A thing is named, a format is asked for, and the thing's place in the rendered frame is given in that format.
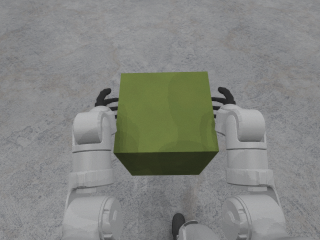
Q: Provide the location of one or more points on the robot left hand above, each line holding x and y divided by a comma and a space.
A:
101, 101

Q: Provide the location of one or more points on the robot right shin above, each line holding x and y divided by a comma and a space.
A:
184, 225

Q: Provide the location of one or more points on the left robot upper arm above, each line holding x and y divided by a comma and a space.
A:
93, 218

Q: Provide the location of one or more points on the robot left forearm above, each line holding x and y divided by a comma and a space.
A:
91, 159

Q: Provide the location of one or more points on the right robot upper arm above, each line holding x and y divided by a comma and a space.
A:
254, 217

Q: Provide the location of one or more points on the robot right thigh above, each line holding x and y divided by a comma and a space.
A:
197, 232

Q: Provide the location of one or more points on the robot right hand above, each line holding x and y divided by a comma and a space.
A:
229, 99

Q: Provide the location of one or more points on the carton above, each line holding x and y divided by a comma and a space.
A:
165, 123

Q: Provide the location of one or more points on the robot right forearm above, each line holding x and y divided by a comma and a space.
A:
247, 160

